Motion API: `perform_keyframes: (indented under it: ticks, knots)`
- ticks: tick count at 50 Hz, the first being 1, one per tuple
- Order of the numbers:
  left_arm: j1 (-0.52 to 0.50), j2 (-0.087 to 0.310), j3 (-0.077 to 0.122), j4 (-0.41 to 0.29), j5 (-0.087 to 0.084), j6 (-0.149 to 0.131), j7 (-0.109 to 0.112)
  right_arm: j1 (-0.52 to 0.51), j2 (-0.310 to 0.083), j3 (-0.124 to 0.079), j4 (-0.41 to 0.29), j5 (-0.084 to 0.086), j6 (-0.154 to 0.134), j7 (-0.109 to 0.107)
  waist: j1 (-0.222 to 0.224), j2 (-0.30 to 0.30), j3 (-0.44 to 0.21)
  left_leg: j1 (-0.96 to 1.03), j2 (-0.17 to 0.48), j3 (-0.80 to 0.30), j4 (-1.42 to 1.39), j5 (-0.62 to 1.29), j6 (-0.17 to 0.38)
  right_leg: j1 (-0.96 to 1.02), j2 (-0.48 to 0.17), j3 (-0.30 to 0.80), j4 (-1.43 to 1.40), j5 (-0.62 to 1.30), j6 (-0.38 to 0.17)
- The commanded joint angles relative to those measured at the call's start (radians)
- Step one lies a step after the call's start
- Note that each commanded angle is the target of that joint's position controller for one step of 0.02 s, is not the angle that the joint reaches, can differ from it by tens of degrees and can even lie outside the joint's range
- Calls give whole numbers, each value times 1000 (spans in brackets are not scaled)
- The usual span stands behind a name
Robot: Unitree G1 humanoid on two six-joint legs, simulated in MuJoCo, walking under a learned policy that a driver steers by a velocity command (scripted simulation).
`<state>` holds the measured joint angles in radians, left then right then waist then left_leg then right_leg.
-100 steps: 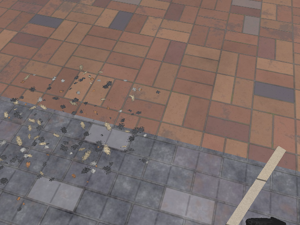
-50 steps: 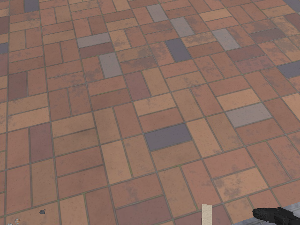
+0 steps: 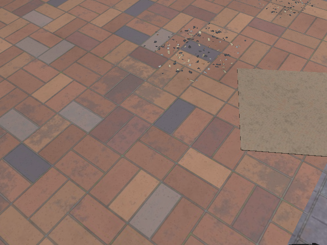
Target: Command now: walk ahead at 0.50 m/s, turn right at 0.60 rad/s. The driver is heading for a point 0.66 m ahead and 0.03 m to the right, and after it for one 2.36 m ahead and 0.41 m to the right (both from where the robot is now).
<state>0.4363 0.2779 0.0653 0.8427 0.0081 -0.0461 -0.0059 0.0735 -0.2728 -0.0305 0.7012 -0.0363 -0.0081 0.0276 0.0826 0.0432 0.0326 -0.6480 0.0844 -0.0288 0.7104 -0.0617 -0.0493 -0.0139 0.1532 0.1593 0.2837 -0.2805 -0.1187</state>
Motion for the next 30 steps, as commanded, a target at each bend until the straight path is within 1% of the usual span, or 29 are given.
perform_keyframes:
  ticks: [1,2,3,4,5,6,7,8,9,10,11,12,13,14,16,19,22,24,26,27,28,29,30]
  knots:
    - [38,175,42,-42,6,-11,15,-135,-90,-16,-116,8,-30,0,-1,-109,19,17,-48,11,-90,4,21,20,-280,214,15,503,-105]
    - [19,184,44,-46,7,-10,19,-105,-100,-18,-111,9,-34,-2,-21,-117,16,85,-59,6,-126,-18,33,8,-283,225,35,522,-86]
    - [-13,193,45,-53,8,-11,20,-46,-111,-23,-96,11,-38,-8,-53,-125,5,192,-76,11,-158,-55,48,-27,-278,225,69,573,-63]
    - [-40,202,47,-59,8,-13,17,50,-135,-33,-66,11,-43,-18,-96,-119,-35,338,-107,27,-177,-100,65,-61,-255,218,158,677,-41]
    - [-58,197,44,-59,1,-19,8,188,-161,-46,-29,6,-55,-31,-170,-68,-109,535,-89,19,-240,-79,90,-114,-192,169,345,686,-16]
    - [-51,127,24,-85,-8,-27,-1,347,-231,-62,-21,-15,-63,-49,-225,29,-256,771,119,-189,-277,-290,135,-237,-124,100,625,441,8]
    - [71,42,8,-112,-31,-23,1,338,-318,-79,-28,-28,-54,-52,-144,277,-355,970,378,-663,-399,-365,245,-534,35,-9,885,-274,43]
    - [50,127,14,-82,10,-9,11,271,-239,-71,-34,-8,-42,-46,-119,145,-259,853,358,-735,-436,-496,254,-627,-64,-12,980,-225,32]
    - [-20,141,20,-78,18,-3,3,205,-152,-50,-43,0,-41,-43,-110,35,-123,707,314,-567,-454,-480,235,-619,-108,-26,972,-127,34]
    - [-64,127,17,-81,17,2,-6,170,-106,-37,-36,1,-43,-39,-100,-9,-56,615,259,-414,-470,-345,216,-595,-141,-44,932,-70,42]
    - [-82,113,16,-83,22,11,-16,173,-95,-32,-24,2,-48,-39,-94,27,-31,566,218,-300,-484,-224,197,-574,-165,-55,899,-50,49]
    - [-78,104,15,-81,27,23,-25,183,-89,-30,-8,6,-55,-40,-83,60,-20,530,190,-218,-498,-140,185,-550,-176,-66,885,-42,57]
    - [-82,94,12,-83,28,32,-33,200,-91,-31,5,11,-66,-35,-81,72,-20,519,183,-170,-503,-50,185,-542,-178,-75,882,-32,60]
    - [-99,85,10,-92,27,38,-39,216,-93,-33,16,16,-76,-30,-78,68,-22,525,185,-133,-509,25,190,-557,-181,-79,877,-19,61]
    - [-162,72,4,-118,28,44,-49,235,-101,-38,33,22,-88,-25,-80,60,-13,547,192,-61,-528,109,200,-622,-195,-88,855,32,68]
    - [-271,53,-8,-157,30,41,-60,272,-96,-37,61,20,-88,-24,-98,49,10,564,175,37,-545,181,203,-680,-204,-108,745,124,82]
    - [-368,18,-29,-183,26,30,-70,290,-99,-35,86,18,-89,-19,-112,51,27,541,137,126,-553,199,187,-603,-189,-154,520,234,78]
    - [-424,15,-37,-196,30,27,-73,320,-117,-38,108,20,-87,-20,-126,51,41,546,147,147,-562,214,182,-541,-178,-202,412,230,65]
    - [-453,26,-37,-203,36,26,-68,360,-133,-39,137,22,-78,-22,-129,49,52,605,175,147,-542,275,182,-516,-168,-219,346,186,43]
    - [-454,34,-36,-202,40,24,-64,373,-143,-40,151,23,-71,-24,-125,49,50,642,186,152,-510,356,181,-498,-157,-230,319,145,28]
    - [-435,42,-33,-195,44,21,-57,379,-154,-41,162,22,-65,-26,-110,56,32,674,191,162,-450,504,177,-452,-134,-245,296,95,9]
    - [-372,53,-27,-174,48,14,-51,382,-164,-41,172,23,-58,-29,-79,61,-9,693,189,177,-345,644,171,-366,-103,-256,263,65,-11]
    - [-234,65,-17,-124,54,3,-43,380,-159,-36,177,27,-50,-31,-14,36,-88,659,163,214,-172,674,154,-185,-72,-266,187,102,-35]
